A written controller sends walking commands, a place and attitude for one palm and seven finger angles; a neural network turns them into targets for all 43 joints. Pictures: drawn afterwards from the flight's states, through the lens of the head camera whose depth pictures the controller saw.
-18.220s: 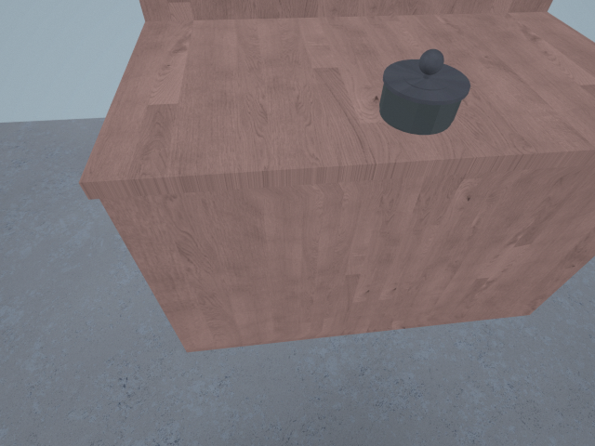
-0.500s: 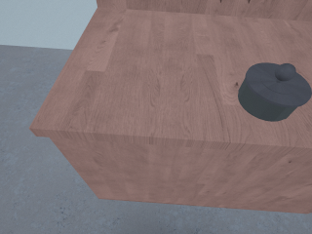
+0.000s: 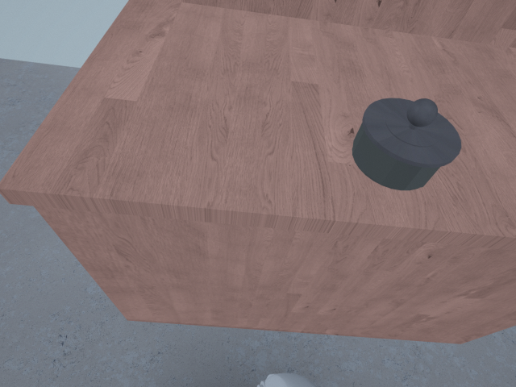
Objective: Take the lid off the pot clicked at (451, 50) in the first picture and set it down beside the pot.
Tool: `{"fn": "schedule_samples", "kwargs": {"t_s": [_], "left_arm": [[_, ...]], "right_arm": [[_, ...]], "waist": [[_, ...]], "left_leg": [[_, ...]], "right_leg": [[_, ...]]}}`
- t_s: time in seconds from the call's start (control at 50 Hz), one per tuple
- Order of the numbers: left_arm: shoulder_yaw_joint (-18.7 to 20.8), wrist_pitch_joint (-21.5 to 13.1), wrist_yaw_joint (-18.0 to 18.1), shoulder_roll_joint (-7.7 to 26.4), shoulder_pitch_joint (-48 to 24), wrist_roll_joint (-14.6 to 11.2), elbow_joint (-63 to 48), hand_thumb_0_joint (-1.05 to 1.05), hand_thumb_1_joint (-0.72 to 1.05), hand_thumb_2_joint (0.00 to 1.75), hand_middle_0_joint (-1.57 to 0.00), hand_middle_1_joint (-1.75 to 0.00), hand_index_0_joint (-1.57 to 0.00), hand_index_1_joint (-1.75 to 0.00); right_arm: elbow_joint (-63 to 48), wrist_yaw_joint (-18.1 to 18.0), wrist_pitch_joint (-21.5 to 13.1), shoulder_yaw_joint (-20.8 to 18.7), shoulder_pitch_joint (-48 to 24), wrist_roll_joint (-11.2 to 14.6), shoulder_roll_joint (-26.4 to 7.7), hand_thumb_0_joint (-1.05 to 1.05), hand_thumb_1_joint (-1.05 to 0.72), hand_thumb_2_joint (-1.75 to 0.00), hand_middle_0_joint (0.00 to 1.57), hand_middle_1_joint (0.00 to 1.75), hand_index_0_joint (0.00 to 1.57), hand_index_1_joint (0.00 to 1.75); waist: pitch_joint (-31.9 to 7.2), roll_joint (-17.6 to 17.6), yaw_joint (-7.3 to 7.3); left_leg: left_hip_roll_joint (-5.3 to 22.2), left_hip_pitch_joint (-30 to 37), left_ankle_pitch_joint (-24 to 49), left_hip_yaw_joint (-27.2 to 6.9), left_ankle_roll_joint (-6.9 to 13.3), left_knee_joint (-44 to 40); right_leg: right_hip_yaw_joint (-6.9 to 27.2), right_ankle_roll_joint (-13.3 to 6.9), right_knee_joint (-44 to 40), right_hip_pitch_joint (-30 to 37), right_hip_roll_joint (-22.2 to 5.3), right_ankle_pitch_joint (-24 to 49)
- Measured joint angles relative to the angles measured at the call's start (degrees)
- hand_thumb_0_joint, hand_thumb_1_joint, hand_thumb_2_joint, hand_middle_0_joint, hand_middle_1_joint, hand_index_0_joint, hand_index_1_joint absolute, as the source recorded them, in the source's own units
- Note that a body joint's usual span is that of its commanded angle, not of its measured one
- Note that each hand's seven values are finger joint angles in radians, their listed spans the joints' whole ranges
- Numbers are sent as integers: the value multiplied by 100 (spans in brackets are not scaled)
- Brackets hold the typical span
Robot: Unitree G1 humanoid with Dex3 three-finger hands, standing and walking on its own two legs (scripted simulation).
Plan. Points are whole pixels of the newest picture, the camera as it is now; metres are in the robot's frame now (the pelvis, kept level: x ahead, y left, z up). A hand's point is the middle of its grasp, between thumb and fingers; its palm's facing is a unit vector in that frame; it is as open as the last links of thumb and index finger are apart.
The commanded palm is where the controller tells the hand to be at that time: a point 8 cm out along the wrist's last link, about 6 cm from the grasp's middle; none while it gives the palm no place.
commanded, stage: shuffle to correct the standing spot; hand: left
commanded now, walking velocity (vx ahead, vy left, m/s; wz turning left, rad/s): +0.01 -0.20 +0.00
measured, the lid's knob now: (422, 112) +0.50 -0.24 +0.17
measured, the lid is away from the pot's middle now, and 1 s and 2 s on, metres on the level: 0.00 0.00 0.00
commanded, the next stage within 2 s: come to a stop and stand still in 1.88 s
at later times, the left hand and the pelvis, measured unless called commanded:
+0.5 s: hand out of the picture +0.02 +0.09 -0.19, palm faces +0.05 -0.98 -0.17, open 7.3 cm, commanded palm none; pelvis -0.01 -0.09 -0.01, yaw +2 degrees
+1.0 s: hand out of the picture +0.03 +0.07 -0.20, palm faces +0.03 -0.99 -0.15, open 7.4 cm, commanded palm none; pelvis +0.00 -0.12 -0.01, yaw +2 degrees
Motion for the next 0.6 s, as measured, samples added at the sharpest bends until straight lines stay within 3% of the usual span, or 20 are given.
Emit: {"fn": "schedule_samples", "kwargs": {"t_s": [0.04,0.08,0.14,0.22,0.24,0.3,0.34,0.42,0.48,0.54,0.6], "left_arm": [[6,58,-50,38,-124,51,-148,1,91,90,-20,-30,-20,-30],[17,40,-87,94,-234,57,-328,1,91,90,-20,-30,-20,-30],[51,-44,-95,207,-317,23,-481,1,91,90,-20,-30,-20,-30],[22,-117,-87,349,-280,6,-367,1,91,90,-20,-30,-19,-30],[15,-136,-70,332,-287,10,-278,1,91,90,-20,-30,-19,-30],[-124,-127,-42,129,-259,40,-26,1,91,90,-20,-30,-19,-30],[-190,-102,-36,25,-138,53,69,1,91,90,-20,-30,-19,-30],[-219,1,-49,-82,-88,28,140,1,92,90,-20,-30,-20,-30],[-177,-54,-86,-77,-96,-5,60,2,93,90,-20,-30,-20,-30],[-151,-120,-95,-57,-31,17,11,1,92,90,-20,-30,-20,-30],[-153,-81,-97,-38,47,55,84,1,92,90,-20,-30,-20,-30]], "right_arm": [[-20,39,28,-18,71,-73,-61,0,-91,-90,20,30,20,30],[-18,115,92,-32,51,-137,-109,0,-91,-90,20,30,20,30],[-126,218,162,-62,-166,-161,-153,0,-90,-90,20,30,20,30],[-405,258,167,-154,-450,-77,-200,0,-91,-90,21,30,20,30],[-454,274,169,-174,-523,-49,-245,0,-91,-90,21,30,20,30],[-527,293,225,-230,-651,19,-416,0,-92,-90,21,30,20,30],[-519,289,270,-213,-652,27,-446,0,-92,-90,20,30,20,30],[-503,284,175,-162,-518,-14,-429,0,-91,-90,20,30,20,30],[-442,285,217,-144,-427,-32,-427,0,-91,-90,20,30,20,30],[-396,275,295,-143,-402,-22,-396,0,-91,-90,20,30,20,30],[-375,279,274,-137,-335,-18,-342,0,-91,-90,20,30,20,30]], "waist": [[-7,166,44],[-5,300,162],[83,367,296],[171,347,225],[218,393,200],[252,615,19],[106,523,36],[-54,362,68],[-39,453,159],[-7,463,204],[-32,372,152]], "left_leg": [[85,-44,46,-110,-57,-55],[185,-135,102,-220,-128,-65],[335,-278,113,-273,-240,32],[463,-536,-86,-349,-462,508],[516,-589,-164,-394,-521,671],[556,-552,-288,-631,-418,778],[457,-415,-226,-669,-365,608],[490,-309,-102,-699,-679,427],[624,-380,-111,-854,-758,479],[666,-461,-165,-908,-533,576],[535,-428,-247,-734,-346,601]], "right_leg": [[252,35,945,-368,-179,-99],[399,102,766,-403,-491,-64],[312,199,-712,-76,-961,17],[20,233,-2896,736,-1179,808],[-16,319,-3043,799,-1141,1171],[-227,416,-2827,869,-1046,977],[-175,388,-2777,876,-1065,855],[-184,311,-2675,859,-1035,770],[-328,227,-2721,886,-894,781],[-390,131,-2714,863,-825,774],[-416,94,-2713,843,-838,753]]}}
